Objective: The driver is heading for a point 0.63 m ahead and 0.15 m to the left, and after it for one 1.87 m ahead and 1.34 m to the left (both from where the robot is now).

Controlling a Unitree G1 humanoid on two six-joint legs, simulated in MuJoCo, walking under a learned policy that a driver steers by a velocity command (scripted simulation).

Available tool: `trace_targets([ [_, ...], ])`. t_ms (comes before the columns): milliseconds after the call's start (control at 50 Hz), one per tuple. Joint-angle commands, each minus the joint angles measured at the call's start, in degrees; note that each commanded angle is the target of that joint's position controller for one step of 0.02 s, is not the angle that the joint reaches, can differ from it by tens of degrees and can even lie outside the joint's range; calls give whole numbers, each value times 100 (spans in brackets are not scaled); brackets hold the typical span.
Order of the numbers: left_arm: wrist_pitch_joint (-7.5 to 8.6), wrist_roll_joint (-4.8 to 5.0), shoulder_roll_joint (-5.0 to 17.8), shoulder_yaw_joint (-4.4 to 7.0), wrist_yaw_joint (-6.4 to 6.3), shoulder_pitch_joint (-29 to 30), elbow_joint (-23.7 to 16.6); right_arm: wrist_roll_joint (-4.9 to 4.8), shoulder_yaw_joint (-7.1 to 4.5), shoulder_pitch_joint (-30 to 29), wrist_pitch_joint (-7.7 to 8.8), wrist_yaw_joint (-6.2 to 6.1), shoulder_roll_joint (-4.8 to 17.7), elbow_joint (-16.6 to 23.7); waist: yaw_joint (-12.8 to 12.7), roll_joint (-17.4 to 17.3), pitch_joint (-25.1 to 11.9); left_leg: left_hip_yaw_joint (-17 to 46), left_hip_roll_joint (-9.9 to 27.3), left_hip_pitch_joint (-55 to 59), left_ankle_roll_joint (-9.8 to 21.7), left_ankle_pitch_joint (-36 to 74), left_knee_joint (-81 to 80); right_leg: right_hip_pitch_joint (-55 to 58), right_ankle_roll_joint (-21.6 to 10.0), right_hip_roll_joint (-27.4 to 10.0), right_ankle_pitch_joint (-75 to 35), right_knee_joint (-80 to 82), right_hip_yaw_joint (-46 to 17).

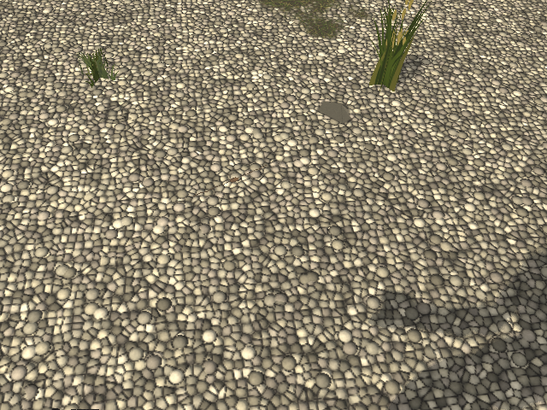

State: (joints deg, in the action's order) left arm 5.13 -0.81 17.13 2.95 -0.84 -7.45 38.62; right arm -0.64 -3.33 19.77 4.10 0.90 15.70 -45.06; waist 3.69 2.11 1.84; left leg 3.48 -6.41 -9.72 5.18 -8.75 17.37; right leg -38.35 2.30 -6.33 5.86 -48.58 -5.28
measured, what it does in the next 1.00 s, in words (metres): walks ahead, turning left: right foot, then left foot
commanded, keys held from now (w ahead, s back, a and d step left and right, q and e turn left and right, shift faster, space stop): w+q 0.94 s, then w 0.06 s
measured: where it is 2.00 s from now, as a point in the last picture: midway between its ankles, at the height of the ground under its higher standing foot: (96, 235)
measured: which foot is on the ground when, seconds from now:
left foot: down 0.00-0.22, up 0.24-0.68, down 0.70-1.00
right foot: up 0.00-0.18, down 0.20-0.70, up 0.72-1.00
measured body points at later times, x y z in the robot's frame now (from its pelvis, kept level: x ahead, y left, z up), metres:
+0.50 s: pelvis +0.27 -0.04 +0.00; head +0.30 -0.03 +0.45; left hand +0.23 +0.25 -0.12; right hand +0.52 -0.24 -0.09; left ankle +0.34 +0.15 -0.67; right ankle +0.26 -0.16 -0.75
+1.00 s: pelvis +0.50 +0.13 +0.00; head +0.52 +0.16 +0.45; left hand +0.52 +0.46 -0.09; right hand +0.73 -0.07 -0.10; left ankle +0.45 +0.17 -0.75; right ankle +0.74 +0.04 -0.68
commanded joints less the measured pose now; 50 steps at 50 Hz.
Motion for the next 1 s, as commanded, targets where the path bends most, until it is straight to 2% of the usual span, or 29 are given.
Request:
trace_targets([
  [20, 99, 19, 204, 24, 38, 355, -405, -68, -259, -230, 56, -107, 1032, 434, -79, -525, -6, 1010, 1219, -688, 807, 435, -682, 717, 120, 282, -1030, 1121, 162],
  [80, 164, 115, 283, 35, 127, 844, -544, -122, -271, 115, -27, -141, 1068, 346, 104, -578, -27, 1312, 1337, -414, 762, 146, -370, 957, 135, 475, -1116, 1674, 117],
  [140, 234, 148, 511, 128, 190, 847, -604, -105, -279, 190, -108, -175, 1049, 350, -12, -745, -127, 1834, 1503, 93, 623, 70, 182, 1241, -6, 559, -491, 2096, 11],
  [180, 279, 155, 662, 235, 169, 185, -453, -83, -250, 70, -153, -173, 925, 408, -407, -872, -374, 1895, 1325, 43, 421, 348, 786, 2209, -264, 573, -194, 2455, 156],
  [200, 306, 72, 888, 324, 121, -496, -373, -35, -146, 44, -136, -147, 641, 484, -744, -680, -968, 1613, 1002, -329, 221, 303, 1845, 3413, -568, 86, -108, 2376, -195],
  [220, 277, -48, 1378, 448, 66, -1284, -291, -46, -18, 427, -83, -140, 232, 647, -848, 480, -1905, 817, 311, -1956, -181, -998, 3776, 5537, -1240, -1233, 302, 2340, -1895],
  [240, 185, 32, 1309, 460, 128, -1608, -100, -144, 9, 729, -39, -148, 371, 771, -746, 1746, -2219, 523, 285, -3264, -331, -2621, 5072, 6075, -1719, -1950, 1597, 2880, -3838],
  [260, 153, 65, 807, 328, 126, -1345, -186, -200, -131, 414, -65, -158, 899, 689, -842, 939, -1450, 674, 618, -3680, -380, -2186, 5620, 5475, -1535, -1736, 2213, 3071, -3400],
  [280, 108, 61, 593, 259, 106, -1092, -212, -148, -168, -63, -106, -154, 996, 771, -857, 486, -869, 477, 800, -3707, -418, -1710, 5708, 4803, -1344, -1491, 1824, 3126, -2512],
  [300, 84, 40, 468, 205, 106, -816, -190, -89, -174, -271, -133, -140, 921, 835, -729, 255, -486, 400, 956, -3544, -458, -1344, 5506, 4156, -1273, -1225, 1210, 3293, -1888],
  [340, 94, 9, 354, 167, 98, -535, -120, -100, -186, -319, -211, -81, 721, 897, -491, 477, -130, 335, 1211, -3139, -491, -971, 5151, 3368, -1192, -909, 527, 3631, -1055],
  [380, 151, 43, 409, 206, 104, -499, -26, -103, -148, -370, -283, -55, 511, 952, -426, 448, -51, 225, 1255, -3072, -552, -751, 4953, 3131, -1266, -859, -4, 3857, -529],
  [440, 178, 41, 614, 285, 88, -572, 151, -48, -113, -678, -303, -32, 425, 1084, -449, 226, 1, 221, 1307, -3257, -640, -176, 4258, 3264, -1357, -918, -651, 3986, 33],
  [520, 107, 82, 804, 330, 47, -652, 312, -57, -51, -1335, -225, 113, 321, 1224, -674, 133, 127, -108, 1227, -2952, -549, 905, 2889, 3419, -1164, -775, -908, 3989, 842],
  [580, 35, 163, 975, 381, 39, -893, 465, -82, -37, -1819, -215, 212, 320, 1420, -811, 112, 283, -343, 1160, -2834, -398, 885, 2272, 3754, -1058, -902, -946, 3942, 1116],
  [620, -32, 230, 1084, 422, 42, -965, 536, -80, -70, -1962, -226, 261, 405, 1537, -774, 137, 318, -495, 1061, -2755, -228, 486, 2019, 4089, -972, -1016, -1491, 3710, 1270],
  [660, -107, 281, 1272, 478, 17, -948, 545, -44, -178, -1704, -264, 265, 606, 1558, -515, 307, 19, -822, 701, -2097, 16, -127, 1913, 4296, -858, -1009, -3380, 2939, 1501],
  [680, -155, 309, 1330, 492, 3, -915, 539, -42, -295, -1136, -289, 245, 800, 1441, -157, 317, -331, -976, 442, -1309, 180, -235, 1772, 4224, -773, -922, -4165, 2075, 1647],
  [700, -174, 309, 1212, 440, -18, -908, 510, -67, -484, -143, -324, 175, 1110, 1172, 360, 172, -849, -973, 205, 170, 403, 100, 1487, 3614, -590, -713, -4095, 810, 1815],
  [720, -143, 79, 776, 274, -19, -1109, 382, -112, -638, 625, -384, 46, 1600, 1008, 522, -778, -1362, 555, 1164, 1930, 782, 275, 1454, 1981, -319, -396, -1174, -1093, 1802],
  [740, 22, -29, 191, 57, 49, -1491, 25, -106, -622, 292, -283, 67, 2068, 1179, -169, -1853, -2103, 4023, 2416, 3253, 1869, -1277, 541, -149, -58, 773, 3017, -2780, 813],
  [760, 185, 202, 801, 167, 109, -724, -32, -85, -482, 410, -188, 115, 1509, 1246, 344, -999, -2167, 4254, 2487, 3186, 1692, -1698, -51, -722, -144, 573, 2734, -3150, -57],
  [780, 266, 336, 919, 193, 133, -370, -175, -51, -398, 215, -109, 126, 1270, 1161, 277, -853, -1324, 3450, 2339, 2543, 1465, -1252, -111, -1032, -248, 369, 2146, -2908, 37],
  [800, 302, 232, 839, 165, 86, -363, -115, -58, -347, -121, -74, 120, 1136, 1179, 11, -367, -888, 2800, 2081, 1702, 1283, -582, -79, -742, -271, 126, 1669, -2444, 47],
  [820, 294, 82, 853, 194, 47, -406, -68, -24, -304, -471, -72, 104, 999, 1232, -223, -319, -640, 2313, 1866, 989, 1171, 99, -108, -341, -222, -20, 1386, -1985, 38],
  [840, 233, 43, 873, 216, 56, -524, -34, 44, -257, -668, -68, 78, 896, 1309, -404, -441, -572, 2051, 1718, 545, 1140, 517, -232, 21, -189, -111, 1190, -1806, 1],
  [860, 175, 22, 830, 216, 61, -575, -23, 59, -255, -742, -56, 56, 893, 1307, -475, -507, -547, 1947, 1664, 289, 1182, 826, -336, 186, -116, -106, 1095, -1626, 37],
  [920, 51, -39, 597, 152, 48, -343, -78, 17, -277, -567, -23, -50, 987, 1138, -459, -427, -357, 1446, 1465, -214, 1199, 1450, -447, 224, 129, 9, 602, -902, 189],
  [1000, 83, 1, 323, 23, 127, 446, -218, -23, -253, -271, -60, -148, 965, 903, -121, -609, -195, 934, 1127, -353, 824, 1076, -395, 521, 191, 253, -992, 880, 288],
])
Velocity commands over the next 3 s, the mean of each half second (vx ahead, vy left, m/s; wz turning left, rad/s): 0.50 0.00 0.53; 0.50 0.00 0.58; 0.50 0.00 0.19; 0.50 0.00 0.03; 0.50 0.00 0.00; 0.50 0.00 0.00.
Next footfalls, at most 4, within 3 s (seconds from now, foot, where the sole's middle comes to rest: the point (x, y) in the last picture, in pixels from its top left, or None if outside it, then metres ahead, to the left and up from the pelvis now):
0.20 right None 0.30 -0.15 -0.78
0.70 left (183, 409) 0.49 0.19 -0.78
1.22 right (190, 278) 0.84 0.19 -0.78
1.72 left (58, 263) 0.91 0.56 -0.78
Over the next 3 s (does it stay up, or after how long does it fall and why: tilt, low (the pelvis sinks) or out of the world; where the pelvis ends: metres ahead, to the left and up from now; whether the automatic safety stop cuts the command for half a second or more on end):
stays up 1.37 0.83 0.00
